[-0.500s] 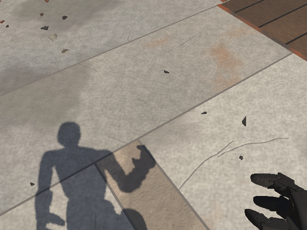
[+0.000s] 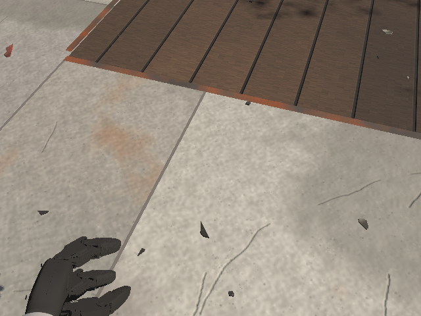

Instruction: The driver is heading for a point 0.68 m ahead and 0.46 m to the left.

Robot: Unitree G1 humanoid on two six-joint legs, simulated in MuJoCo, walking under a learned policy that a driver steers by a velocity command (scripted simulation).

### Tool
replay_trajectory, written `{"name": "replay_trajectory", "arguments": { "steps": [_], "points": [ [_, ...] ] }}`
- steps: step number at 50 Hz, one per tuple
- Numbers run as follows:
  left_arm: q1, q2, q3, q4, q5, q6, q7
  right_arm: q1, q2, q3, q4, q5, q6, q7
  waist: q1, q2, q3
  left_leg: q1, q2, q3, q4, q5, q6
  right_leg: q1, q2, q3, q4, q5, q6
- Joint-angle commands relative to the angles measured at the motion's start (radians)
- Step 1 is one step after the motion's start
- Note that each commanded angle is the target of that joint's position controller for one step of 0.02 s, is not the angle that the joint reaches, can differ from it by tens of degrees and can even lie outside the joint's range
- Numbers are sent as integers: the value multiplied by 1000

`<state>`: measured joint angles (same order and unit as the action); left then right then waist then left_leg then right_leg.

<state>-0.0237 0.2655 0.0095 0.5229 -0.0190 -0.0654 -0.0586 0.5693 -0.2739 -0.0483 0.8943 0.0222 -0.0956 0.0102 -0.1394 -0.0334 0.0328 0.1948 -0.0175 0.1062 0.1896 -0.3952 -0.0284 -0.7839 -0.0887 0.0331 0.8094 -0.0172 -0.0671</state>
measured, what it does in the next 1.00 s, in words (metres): walks ahead, turning left: right foot, then left foot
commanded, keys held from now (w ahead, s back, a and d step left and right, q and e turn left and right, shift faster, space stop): w+q+shift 1.00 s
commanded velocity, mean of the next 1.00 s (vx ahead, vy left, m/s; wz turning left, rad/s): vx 1.00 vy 0.00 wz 0.77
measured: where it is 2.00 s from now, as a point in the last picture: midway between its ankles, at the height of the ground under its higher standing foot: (2, 163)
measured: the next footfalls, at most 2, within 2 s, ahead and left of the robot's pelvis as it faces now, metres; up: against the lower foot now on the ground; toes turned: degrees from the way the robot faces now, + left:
right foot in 0.08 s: +0.30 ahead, -0.13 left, +0.00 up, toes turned +2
left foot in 0.54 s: +0.66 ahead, +0.19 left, +0.00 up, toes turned +27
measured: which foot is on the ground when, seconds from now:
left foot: down 0.00-0.10, up 0.12-0.52, down 0.54-0.98, up 1.00-1.00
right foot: up 0.00-0.06, down 0.08-0.54, up 0.56-0.96, down 0.98-1.00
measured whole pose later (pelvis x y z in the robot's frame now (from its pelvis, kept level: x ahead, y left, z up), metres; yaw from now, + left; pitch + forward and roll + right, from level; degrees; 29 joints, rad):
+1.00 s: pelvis +0.86 +0.23 -0.01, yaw +51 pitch +1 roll -3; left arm -0.05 0.26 0.05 0.53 -0.03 -0.15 -0.01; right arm 0.42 -0.31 -0.09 0.75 0.03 -0.04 -0.02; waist -0.10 0.02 0.03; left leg -0.01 -0.13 -0.35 0.76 -0.58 0.11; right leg -0.52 0.04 0.10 0.54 -0.04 0.06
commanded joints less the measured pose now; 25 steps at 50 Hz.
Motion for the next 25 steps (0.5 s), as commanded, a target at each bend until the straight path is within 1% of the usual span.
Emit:
{"name": "replay_trajectory", "arguments": {
  "steps": [1,2,3,4,5,6,7,8,9,10,11,12,13,14,15,16,17,18,19,20,21,22,23,24,25],
  "points": [
    [-108,72,24,-97,0,-44,-17,-78,-209,-25,-65,5,-10,-6,110,75,115,-196,268,-147,-66,854,193,236,84,-79,-168,4,-11],
    [-42,115,46,-90,-2,-43,-8,-62,-228,-24,-50,-3,-4,-9,159,142,39,-148,278,-148,39,1082,179,349,115,-80,-180,-48,-24],
    [108,169,74,-62,-7,-37,7,-64,-246,-23,-35,-11,5,-12,255,205,-63,-163,270,-139,222,1246,164,554,143,-85,-196,-85,-45],
    [323,204,98,-13,-9,-24,27,-104,-249,-18,-41,-16,8,-16,385,225,-165,-353,231,-116,488,1178,126,872,98,-47,-193,-69,-54],
    [520,295,119,37,2,-8,55,-78,-133,12,-81,-51,-1,-17,396,60,-351,-638,135,-143,873,520,93,1243,-156,248,-121,-191,-65],
    [522,310,109,43,41,-24,42,53,-3,46,-105,6,-27,-13,290,-241,-606,-819,16,-260,1184,-51,84,1380,-351,754,-361,-596,-190],
    [505,207,91,62,41,-26,35,-77,-109,12,-120,55,-36,-17,320,-158,-455,-940,57,-290,1268,-14,87,1258,-310,776,-506,-695,-161],
    [462,154,78,91,27,-31,36,-189,-109,5,-155,69,-31,-22,306,-112,-235,-1031,90,-244,1269,41,79,1114,-284,590,-505,-597,-138],
    [412,128,72,117,28,-39,33,-230,-81,10,-162,50,-20,-25,258,-22,-125,-1007,137,-228,1232,94,74,944,-263,452,-523,-417,-129],
    [354,80,64,132,41,-49,29,-237,-73,1,-154,25,-2,-26,205,-12,-72,-941,172,-227,1187,139,78,808,-210,325,-542,-310,-107],
    [313,48,60,144,50,-54,29,-179,-39,1,-145,29,22,-15,150,-75,-62,-876,198,-237,1176,166,73,723,-205,239,-566,-260,-107],
    [276,18,59,156,39,-56,26,-171,-17,2,-140,35,45,-9,129,-75,-37,-850,216,-233,1158,153,71,667,-194,162,-595,-209,-100],
    [243,14,61,167,27,-58,27,-188,-4,2,-150,38,66,-6,109,-77,9,-864,229,-230,1138,134,66,618,-197,89,-627,-167,-86],
    [219,25,65,173,23,-62,30,-218,-2,2,-160,31,79,-6,99,-55,51,-885,236,-224,1126,148,60,580,-195,28,-654,-121,-76],
    [207,43,70,178,27,-64,36,-248,-4,2,-177,22,85,-5,93,-42,81,-917,239,-221,1097,199,52,565,-191,-32,-668,-72,-72],
    [200,56,73,182,33,-66,43,-273,-7,4,-193,16,84,-1,86,-33,100,-932,237,-213,1046,263,47,555,-172,-90,-679,-42,-70],
    [194,69,75,183,37,-66,50,-299,-14,5,-205,13,81,5,84,-26,114,-932,224,-193,983,337,48,551,-147,-146,-691,-28,-66],
    [193,89,79,184,37,-66,58,-328,-21,7,-216,10,78,14,84,-8,122,-918,215,-165,908,409,57,558,-131,-197,-705,-25,-57],
    [202,112,84,187,33,-67,64,-363,-31,7,-226,8,75,25,94,21,129,-893,202,-131,822,471,70,576,-119,-240,-719,-17,-45],
    [222,139,90,192,28,-66,67,-404,-41,7,-236,6,70,37,110,52,134,-864,186,-95,743,520,85,608,-119,-270,-727,7,-36],
    [238,170,96,196,24,-63,68,-434,-51,5,-246,5,66,48,118,66,136,-832,167,-61,678,545,101,652,-125,-291,-725,69,-29],
    [241,204,103,196,22,-57,68,-442,-69,-2,-254,8,63,56,110,55,123,-789,134,-21,630,543,119,708,-131,-307,-693,254,-19],
    [245,238,111,195,17,-46,67,-424,-98,-14,-258,14,64,59,91,26,87,-735,86,27,616,509,136,780,-138,-314,-626,519,-12],
    [245,269,119,191,8,-30,67,-371,-132,-30,-253,25,71,56,54,-16,39,-673,34,72,627,433,154,848,-146,-317,-519,793,-5],
    [228,296,126,183,-1,-13,65,-266,-175,-51,-239,34,83,52,-14,-62,-20,-558,-4,92,650,336,179,866,-162,-314,-348,997,-3]
  ]
}}
Velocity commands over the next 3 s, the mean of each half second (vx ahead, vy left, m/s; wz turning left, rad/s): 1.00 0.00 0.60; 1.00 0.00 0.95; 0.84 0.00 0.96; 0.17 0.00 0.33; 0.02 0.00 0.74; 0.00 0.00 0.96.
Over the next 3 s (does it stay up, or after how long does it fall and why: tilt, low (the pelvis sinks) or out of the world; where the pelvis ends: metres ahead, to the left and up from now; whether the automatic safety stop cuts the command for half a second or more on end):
stays up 1.12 0.75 0.02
